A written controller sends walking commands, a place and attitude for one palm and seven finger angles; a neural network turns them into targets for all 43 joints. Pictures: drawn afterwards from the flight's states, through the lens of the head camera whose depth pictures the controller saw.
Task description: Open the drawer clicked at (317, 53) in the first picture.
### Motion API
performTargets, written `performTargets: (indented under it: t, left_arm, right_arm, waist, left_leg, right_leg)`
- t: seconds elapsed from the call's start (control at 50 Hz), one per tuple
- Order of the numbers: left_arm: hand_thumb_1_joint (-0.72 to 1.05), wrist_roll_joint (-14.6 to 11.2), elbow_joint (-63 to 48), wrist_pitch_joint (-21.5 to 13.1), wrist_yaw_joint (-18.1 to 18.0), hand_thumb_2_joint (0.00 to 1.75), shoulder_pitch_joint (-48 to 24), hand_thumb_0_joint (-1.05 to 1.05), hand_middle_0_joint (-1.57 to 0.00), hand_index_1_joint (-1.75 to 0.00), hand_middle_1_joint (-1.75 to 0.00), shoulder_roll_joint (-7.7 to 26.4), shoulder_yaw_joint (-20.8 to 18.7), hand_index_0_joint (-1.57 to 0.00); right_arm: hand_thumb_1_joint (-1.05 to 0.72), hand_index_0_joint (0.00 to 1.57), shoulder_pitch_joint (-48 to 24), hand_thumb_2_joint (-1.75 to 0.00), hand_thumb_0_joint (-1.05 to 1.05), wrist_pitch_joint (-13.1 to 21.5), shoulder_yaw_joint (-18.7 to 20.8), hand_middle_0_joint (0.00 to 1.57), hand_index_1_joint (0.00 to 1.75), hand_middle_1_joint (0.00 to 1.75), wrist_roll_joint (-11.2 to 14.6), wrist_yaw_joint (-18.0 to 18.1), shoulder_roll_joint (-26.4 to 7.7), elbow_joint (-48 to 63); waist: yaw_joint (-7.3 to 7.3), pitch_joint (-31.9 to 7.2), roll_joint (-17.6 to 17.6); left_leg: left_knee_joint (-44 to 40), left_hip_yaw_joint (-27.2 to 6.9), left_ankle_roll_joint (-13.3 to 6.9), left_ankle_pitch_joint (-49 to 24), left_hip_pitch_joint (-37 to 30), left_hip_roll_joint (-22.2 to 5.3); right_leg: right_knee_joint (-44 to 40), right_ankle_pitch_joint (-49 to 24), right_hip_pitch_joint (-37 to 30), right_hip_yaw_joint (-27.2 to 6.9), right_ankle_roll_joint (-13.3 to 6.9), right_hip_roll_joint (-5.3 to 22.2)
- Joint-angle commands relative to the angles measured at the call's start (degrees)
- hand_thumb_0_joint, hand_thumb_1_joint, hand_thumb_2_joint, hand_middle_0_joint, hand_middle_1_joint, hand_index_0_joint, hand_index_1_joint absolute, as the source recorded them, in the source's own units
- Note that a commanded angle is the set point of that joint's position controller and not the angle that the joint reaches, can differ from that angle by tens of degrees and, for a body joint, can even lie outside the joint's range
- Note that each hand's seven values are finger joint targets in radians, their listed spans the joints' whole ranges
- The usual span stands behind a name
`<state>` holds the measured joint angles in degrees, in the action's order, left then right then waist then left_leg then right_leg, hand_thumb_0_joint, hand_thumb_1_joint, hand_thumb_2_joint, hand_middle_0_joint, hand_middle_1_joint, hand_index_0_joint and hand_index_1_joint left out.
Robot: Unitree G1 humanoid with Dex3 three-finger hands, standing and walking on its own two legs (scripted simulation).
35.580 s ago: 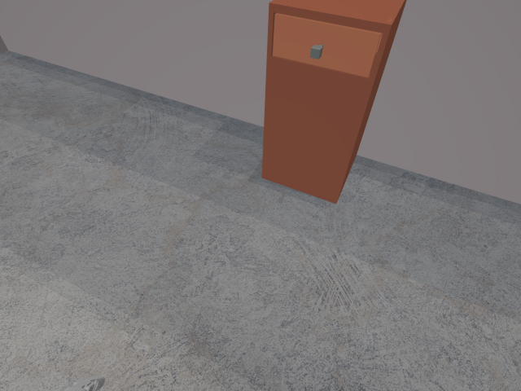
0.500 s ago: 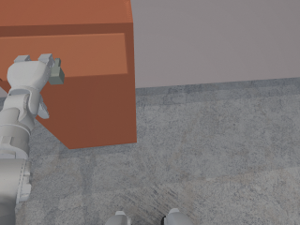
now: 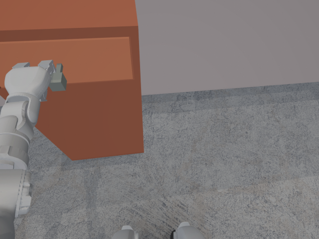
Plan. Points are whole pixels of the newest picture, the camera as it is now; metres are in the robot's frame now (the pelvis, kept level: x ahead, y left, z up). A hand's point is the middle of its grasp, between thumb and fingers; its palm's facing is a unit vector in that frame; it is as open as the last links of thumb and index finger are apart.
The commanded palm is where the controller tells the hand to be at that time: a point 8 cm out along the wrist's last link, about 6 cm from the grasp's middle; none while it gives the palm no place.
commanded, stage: close the thumb around the handle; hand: left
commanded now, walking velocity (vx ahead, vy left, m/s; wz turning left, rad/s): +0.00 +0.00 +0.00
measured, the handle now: (58, 76) +0.52 +0.26 +0.05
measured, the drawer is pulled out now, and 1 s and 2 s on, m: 0.00 0.05 0.17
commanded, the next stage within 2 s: pull the drawer open in 0.08 s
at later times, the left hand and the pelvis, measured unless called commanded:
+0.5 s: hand (40, 97) +0.46 +0.30 +0.04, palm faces -0.08 -0.01 -1.00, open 5.1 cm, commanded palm +0.43 +0.28 +0.09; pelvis +0.01 +0.00 +0.00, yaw -1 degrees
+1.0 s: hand (38, 115) +0.41 +0.29 +0.03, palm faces -0.02 -0.04 -1.00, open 5.3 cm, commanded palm +0.37 +0.28 +0.09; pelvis +0.03 +0.00 +0.01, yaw +0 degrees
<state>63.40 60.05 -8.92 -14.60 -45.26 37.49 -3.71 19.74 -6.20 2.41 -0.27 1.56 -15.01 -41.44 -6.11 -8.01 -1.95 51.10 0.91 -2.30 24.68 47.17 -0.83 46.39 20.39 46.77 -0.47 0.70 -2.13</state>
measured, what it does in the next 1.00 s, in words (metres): stands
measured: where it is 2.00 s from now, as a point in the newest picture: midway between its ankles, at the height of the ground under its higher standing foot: outside the picture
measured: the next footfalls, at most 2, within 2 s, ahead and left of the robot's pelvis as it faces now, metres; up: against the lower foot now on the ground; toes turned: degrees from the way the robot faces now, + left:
none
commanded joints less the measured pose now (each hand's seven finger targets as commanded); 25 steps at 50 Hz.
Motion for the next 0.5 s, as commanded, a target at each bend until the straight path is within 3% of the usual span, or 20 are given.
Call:
performTargets:
  t: [0.0,0.02,0.08,0.16,0.18,0.2,0.26,0.28,0.32,0.42,0.48]
  left_arm:
    - [0.90,-0.4,-10.5,0.4,-2.6,0.90,-22.8,0.00,-0.40,-1.35,-1.35,16.8,-3.8,-0.40]
    - [0.90,-0.1,-10.2,0.4,-2.9,0.90,-24.0,0.00,-0.40,-1.35,-1.35,15.3,-2.4,-0.40]
    - [0.90,-0.7,-8.4,1.3,-2.5,0.90,-22.9,0.00,-0.40,-1.35,-1.35,15.9,-3.0,-0.40]
    - [0.90,0.0,-8.3,1.5,-2.3,0.90,-26.5,0.00,-0.40,-1.35,-1.35,14.9,-1.0,-0.40]
    - [0.90,-0.2,-7.4,1.8,-2.2,0.90,-23.7,0.00,-0.40,-1.35,-1.35,16.1,-2.5,-0.40]
    - [0.90,-0.4,-9.0,1.4,-1.9,0.90,-24.1,0.00,-0.40,-1.35,-1.35,15.4,-2.1,-0.40]
    - [0.90,-0.9,-9.7,0.9,-1.5,0.90,-18.6,0.00,-0.40,-1.35,-1.35,13.9,-2.2,-0.40]
    - [0.90,-1.2,-9.5,1.1,-1.3,0.90,-17.4,0.00,-0.40,-1.35,-1.35,13.1,-1.7,-0.40]
    - [0.90,-1.0,-11.7,0.5,-1.4,0.90,-16.6,0.00,-0.40,-1.35,-1.35,11.3,-0.7,-0.40]
    - [0.90,-1.7,-13.3,0.6,-1.2,0.90,-11.3,0.00,-0.40,-1.35,-1.35,10.8,-1.6,-0.40]
    - [0.90,-2.4,-15.5,0.7,-1.1,0.90,-5.6,0.00,-0.40,-1.35,-1.35,10.6,-2.8,-0.40]
  right_arm:
    - [-0.90,0.20,7.8,-0.90,0.00,0.8,3.5,0.20,0.30,0.30,-0.5,0.8,-10.8,2.6]
    - [-0.90,0.20,8.1,-0.90,0.00,0.9,3.4,0.20,0.30,0.30,-0.5,0.8,-10.3,2.8]
    - [-0.90,0.20,8.2,-0.90,0.00,0.9,3.4,0.20,0.30,0.30,-0.4,0.7,-10.8,2.5]
    - [-0.90,0.20,8.1,-0.90,0.00,1.1,3.1,0.20,0.30,0.30,-0.2,1.1,-10.5,2.8]
    - [-0.90,0.20,8.3,-0.90,0.00,1.0,3.2,0.20,0.30,0.30,-0.2,1.0,-10.8,2.5]
    - [-0.90,0.20,8.2,-0.90,0.00,1.0,3.3,0.20,0.30,0.30,-0.3,1.0,-10.8,2.7]
    - [-0.90,0.20,7.4,-0.90,0.00,1.0,3.2,0.20,0.30,0.30,-0.3,0.9,-10.0,3.9]
    - [-0.90,0.20,7.3,-0.90,0.00,0.9,3.4,0.20,0.30,0.30,-0.1,0.9,-10.1,3.5]
    - [-0.90,0.20,6.9,-0.90,0.00,1.0,3.3,0.20,0.30,0.30,-0.2,0.8,-9.6,4.3]
    - [-0.90,0.20,5.9,-0.90,0.00,0.9,3.6,0.20,0.30,0.30,0.0,0.8,-9.5,4.6]
    - [-0.90,0.20,5.1,-0.90,0.00,0.7,3.9,0.20,0.30,0.30,0.2,0.7,-9.5,5.0]
  waist:
    - [0.03,-25.1,-5.8]
    - [-0.64,-25.4,-5.9]
    - [-0.38,-23.5,-4.8]
    - [-1.70,-22.5,-4.6]
    - [-0.48,-22.8,-4.1]
    - [-0.59,-24.2,-5.5]
    - [1.06,-25.6,-4.7]
    - [0.94,-24.0,-4.5]
    - [1.21,-24.6,-5.0]
    - [1.93,-22.9,-3.0]
    - [3.27,-23.4,-3.4]
  left_leg:
    - [-4.5,-1.4,0.9,-27.2,-18.7,0.8]
    - [-4.4,-1.5,1.0,-27.2,-19.2,0.6]
    - [-4.7,-1.5,0.9,-25.5,-18.2,0.7]
    - [-5.0,-1.5,0.6,-22.7,-17.2,0.8]
    - [-5.2,-1.6,0.8,-22.9,-17.3,0.8]
    - [-5.1,-1.6,0.9,-24.9,-18.9,0.7]
    - [-5.1,-1.1,0.9,-26.4,-19.2,0.7]
    - [-5.5,-1.1,0.9,-25.7,-19.2,0.6]
    - [-5.6,-1.1,0.9,-27.5,-20.1,0.5]
    - [-6.2,-0.5,0.6,-28.9,-19.8,0.2]
    - [-6.4,-0.6,0.9,-31.9,-21.1,0.1]
  right_leg:
    - [-3.1,-17.4,-9.5,2.0,-2.7,-1.8]
    - [-3.1,-16.8,-8.8,2.3,-2.3,-1.8]
    - [-3.5,-15.9,-8.8,2.2,-2.5,-1.9]
    - [-4.2,-14.4,-7.9,2.1,-2.2,-1.7]
    - [-3.9,-14.4,-8.7,2.1,-2.5,-1.7]
    - [-3.8,-15.5,-8.7,2.1,-2.7,-1.8]
    - [-3.8,-16.6,-10.9,2.2,-2.4,-1.9]
    - [-4.1,-16.4,-10.7,2.2,-2.6,-1.9]
    - [-4.1,-16.7,-10.8,2.4,-2.4,-1.9]
    - [-4.5,-18.5,-12.7,2.2,-2.3,-2.0]
    - [-4.4,-20.2,-14.4,2.2,-2.6,-2.1]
